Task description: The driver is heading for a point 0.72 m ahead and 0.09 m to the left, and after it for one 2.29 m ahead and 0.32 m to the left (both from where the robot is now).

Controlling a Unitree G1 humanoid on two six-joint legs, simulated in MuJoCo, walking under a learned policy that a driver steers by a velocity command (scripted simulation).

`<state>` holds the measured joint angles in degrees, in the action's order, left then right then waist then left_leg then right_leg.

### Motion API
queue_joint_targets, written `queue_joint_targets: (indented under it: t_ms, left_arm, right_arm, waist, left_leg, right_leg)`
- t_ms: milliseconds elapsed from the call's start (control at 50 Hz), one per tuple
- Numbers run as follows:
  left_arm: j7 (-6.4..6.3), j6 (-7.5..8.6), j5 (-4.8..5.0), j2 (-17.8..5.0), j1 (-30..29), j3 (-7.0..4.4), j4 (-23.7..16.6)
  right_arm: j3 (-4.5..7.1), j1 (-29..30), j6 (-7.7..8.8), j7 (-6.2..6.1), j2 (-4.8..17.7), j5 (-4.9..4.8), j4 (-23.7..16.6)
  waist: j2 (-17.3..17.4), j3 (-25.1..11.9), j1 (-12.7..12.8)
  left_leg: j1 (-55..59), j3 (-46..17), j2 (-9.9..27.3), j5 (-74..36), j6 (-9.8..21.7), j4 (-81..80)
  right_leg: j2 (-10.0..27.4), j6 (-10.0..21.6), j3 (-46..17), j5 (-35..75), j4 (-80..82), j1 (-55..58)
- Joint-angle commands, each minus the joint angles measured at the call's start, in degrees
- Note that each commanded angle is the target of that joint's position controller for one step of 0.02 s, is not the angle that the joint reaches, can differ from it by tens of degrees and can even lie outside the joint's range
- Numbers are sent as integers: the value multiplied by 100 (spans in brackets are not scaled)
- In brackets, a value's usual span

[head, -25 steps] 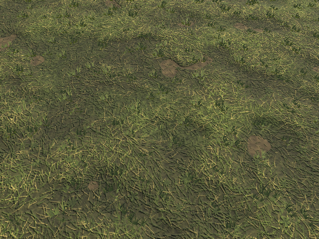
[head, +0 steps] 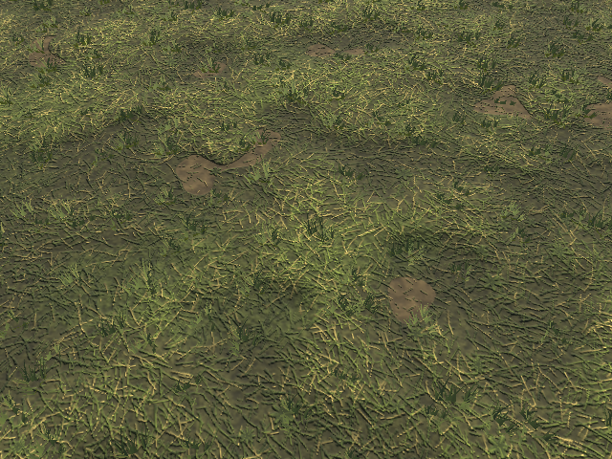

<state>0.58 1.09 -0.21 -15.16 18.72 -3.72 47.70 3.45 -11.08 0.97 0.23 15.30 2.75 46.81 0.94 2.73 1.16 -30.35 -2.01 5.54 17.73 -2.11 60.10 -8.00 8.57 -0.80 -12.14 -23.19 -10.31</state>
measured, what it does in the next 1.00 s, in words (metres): goes down: left foot 0.16 m lower, then right foot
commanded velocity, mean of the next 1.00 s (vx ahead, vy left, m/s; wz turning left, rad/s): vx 0.45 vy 0.00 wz -0.09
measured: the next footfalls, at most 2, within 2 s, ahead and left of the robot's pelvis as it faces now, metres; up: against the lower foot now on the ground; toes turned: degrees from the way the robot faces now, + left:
left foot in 0.48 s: +0.49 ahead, +0.15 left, -0.16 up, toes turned -6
right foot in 0.90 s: +0.70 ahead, -0.05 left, -0.16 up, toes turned -6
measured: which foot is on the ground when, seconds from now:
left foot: up 0.00-0.46, down 0.48-0.92, up 0.94-1.00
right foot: down 0.00-0.48, up 0.50-0.88, down 0.90-1.00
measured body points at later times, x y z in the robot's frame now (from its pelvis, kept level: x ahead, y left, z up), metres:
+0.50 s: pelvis +0.34 +0.07 -0.15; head +0.36 +0.08 +0.30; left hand +0.26 +0.35 -0.28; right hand +0.53 -0.19 -0.23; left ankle +0.45 +0.15 -0.89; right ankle +0.03 -0.03 -0.68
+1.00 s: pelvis +0.57 +0.04 -0.17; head +0.61 +0.02 +0.28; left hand +0.79 +0.25 -0.27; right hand +0.52 -0.19 -0.33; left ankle +0.47 +0.15 -0.84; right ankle +0.66 -0.05 -0.90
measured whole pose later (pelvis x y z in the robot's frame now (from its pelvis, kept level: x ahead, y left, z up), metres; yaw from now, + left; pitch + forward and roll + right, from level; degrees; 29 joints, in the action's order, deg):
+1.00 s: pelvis +0.57 +0.04 -0.17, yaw -2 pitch +0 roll +1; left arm -0.4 4.4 -1.1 -11.5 0.3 -0.2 47.9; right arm 2.4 -23.0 1.8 -0.8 11.0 0.0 56.6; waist 0.8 4.2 -4.6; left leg -16.1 -0.7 -3.7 31.3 3.0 57.1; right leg 0.3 3.4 4.2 -9.0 -31.5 -22.8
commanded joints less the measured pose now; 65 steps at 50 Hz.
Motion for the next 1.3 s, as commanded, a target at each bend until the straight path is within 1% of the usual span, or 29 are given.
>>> queue_joint_targets:
  t_ms: [20,60,100,180,260,360,420,440,460,480,500,520,540,560,600,620,680,740,780,840,880,900,920,940,960,1000,1040,1120,1300]
  left_arm:
    - [-30,156,-60,-864,221,-186,-300]
    - [-58,306,-1,-844,829,-160,63]
    - [-99,389,10,-847,836,-149,198]
    - [-209,376,-107,-814,1007,-74,218]
    - [-299,377,-195,-846,1287,-40,250]
    - [-398,371,-261,-723,1510,-3,363]
    - [-401,354,-250,-654,1446,43,543]
    - [-360,368,-218,-785,1440,14,605]
    - [-312,334,-99,-844,1245,-20,621]
    - [-239,322,-1,-582,1140,-26,629]
    - [-330,328,320,-263,2174,32,649]
    - [-430,347,334,-528,1959,75,593]
    - [-417,303,167,-682,1395,124,457]
    - [-341,271,-128,-744,606,124,362]
    - [-132,254,-398,-673,-8,87,160]
    - [-34,141,-333,-401,-301,139,79]
    - [121,141,-271,17,-411,281,77]
    - [147,219,-110,67,-998,354,37]
    - [102,205,-122,-25,-1662,350,-121]
    - [38,289,-172,-7,-1908,348,-155]
    - [-25,397,-180,-116,-1299,294,90]
    - [-90,489,-221,-356,-808,219,222]
    - [-157,555,-331,-799,-138,117,279]
    - [-130,430,-191,-1049,99,-5,229]
    - [-115,295,15,-759,44,18,151]
    - [-193,226,-24,-330,-715,134,48]
    - [-276,205,-46,-241,-944,141,50]
    - [-296,241,-99,-310,-1047,85,48]
    - [-229,-34,-135,-814,-744,-123,152]
  right_arm:
    - [104,-345,-117,80,347,-3,-154]
    - [246,407,-87,53,669,-70,-413]
    - [230,690,-76,100,617,-33,-471]
    - [210,991,-21,221,550,4,-511]
    - [152,1562,91,308,489,26,-755]
    - [56,1924,271,322,353,-105,-952]
    - [71,853,372,177,326,-193,-521]
    - [143,-27,360,87,496,-127,-233]
    - [234,-1246,343,46,674,-33,202]
    - [346,-1939,291,62,971,-6,479]
    - [294,-2395,369,153,1131,114,516]
    - [311,-2543,367,215,1055,-82,485]
    - [375,-1953,363,123,1122,-139,320]
    - [273,-1349,357,14,693,-96,199]
    - [97,-1106,511,-62,495,-82,353]
    - [70,-903,572,-42,452,-123,550]
    - [18,-890,603,62,317,-187,703]
    - [1,-982,535,125,264,-300,753]
    - [-17,-1318,451,101,219,-346,871]
    - [-59,-1729,337,22,242,-234,1067]
    - [-33,-1659,286,-32,373,-193,1068]
    - [-25,-1626,297,-32,387,-241,1018]
    - [-68,-1729,326,-50,191,-324,797]
    - [-141,-2405,238,-137,-217,-512,805]
    - [49,-2088,106,-196,397,-335,852]
    - [100,-1458,-19,-129,206,-179,694]
    - [119,-1397,-178,-50,64,-91,652]
    - [148,-1283,-381,-32,-23,-129,497]
    - [94,-154,-484,88,199,-160,-173]
  waist:
    - [-141,-241,-100]
    - [-374,135,122]
    - [-537,314,157]
    - [-308,67,271]
    - [-382,289,502]
    - [-309,509,806]
    - [-1,256,417]
    - [73,-169,72]
    - [311,-561,-589]
    - [811,-910,-859]
    - [1366,-1874,-336]
    - [1093,-2583,-673]
    - [1099,-2424,-760]
    - [425,-1719,-661]
    - [-63,-579,-249]
    - [-43,153,138]
    - [593,-150,208]
    - [465,-333,35]
    - [264,-118,-191]
    - [119,8,-312]
    - [196,-153,-88]
    - [37,-398,116]
    - [-517,-1122,248]
    - [-1454,-2241,217]
    - [-560,-2118,278]
    - [-449,-916,-33]
    - [-737,-477,-267]
    - [-658,-629,-476]
    - [-853,-603,-128]
  left_leg:
    - [-270,181,-53,-885,8,-72]
    - [-1382,-249,131,-1435,33,-788]
    - [-1384,-198,61,-2173,8,-1447]
    - [-1185,-122,-112,-2964,82,-1896]
    - [-1633,-115,-132,-3379,275,-2122]
    - [-1177,-26,-160,-3743,349,-3210]
    - [729,34,-54,-4507,404,-4357]
    - [1619,215,-225,-4430,448,-4394]
    - [2953,352,-182,-4712,511,-4628]
    - [4412,-163,334,-4934,698,-4069]
    - [6558,-1076,1547,-8475,1101,-1561]
    - [7230,-1921,1966,-8179,1589,-1631]
    - [6552,-2561,2170,-3703,2127,-2831]
    - [4962,-2707,1791,-1176,2054,-3847]
    - [2675,-2658,1694,-1918,1930,-4272]
    - [1370,-1882,1250,-2335,1698,-4656]
    - [1034,-774,550,-4053,1527,-4810]
    - [1404,-296,321,-3997,1287,-4882]
    - [1904,-445,389,-3732,1206,-4877]
    - [2591,-598,385,-4425,1114,-4289]
    - [2709,-676,224,-4572,987,-3573]
    - [2362,-556,-19,-4147,854,-2841]
    - [1348,-356,-279,-2141,697,-1604]
    - [323,184,-976,1866,589,202]
    - [41,48,-899,2146,555,776]
    - [-173,3,-541,1377,440,821]
    - [243,85,-405,856,280,660]
    - [513,228,-424,470,176,284]
    - [1160,689,-431,459,399,-1783]
  right_leg:
    - [1491,965,-1538,1931,950,49]
    - [1559,743,-1904,941,1155,813]
    - [1414,665,-1756,580,1145,650]
    - [1340,643,-1743,542,477,587]
    - [1432,695,-2084,160,-294,679]
    - [1221,456,-1999,505,-1149,826]
    - [864,215,-1564,992,-2329,685]
    - [708,213,-1471,1679,-3370,704]
    - [585,114,-1107,1883,-4962,205]
    - [-60,-100,-662,-1299,-7068,-1180]
    - [-243,-334,-844,-3669,-8940,-2921]
    - [11,-422,-879,-3173,-9270,-3936]
    - [369,-422,-640,-2356,-8827,-4763]
    - [710,-447,-350,-1636,-8206,-4452]
    - [959,-415,-689,-837,-6693,-3665]
    - [1212,-589,-510,-668,-5338,-3089]
    - [1209,-703,-60,481,-3398,-1949]
    - [1095,-578,196,1309,-2092,-1354]
    - [1032,-564,265,1437,-1660,-1546]
    - [789,-551,269,1116,-1085,-1518]
    - [634,-498,245,1143,-471,-725]
    - [869,-399,73,1932,-161,200]
    - [2106,-79,-846,4414,-695,1741]
    - [3607,825,-2092,6066,-861,2937]
    - [3441,891,-2050,5659,-653,2385]
    - [2928,596,-1253,4279,32,1060]
    - [2568,393,-622,3565,477,44]
    - [2484,433,5,2925,630,-454]
    - [2792,161,281,312,463,-469]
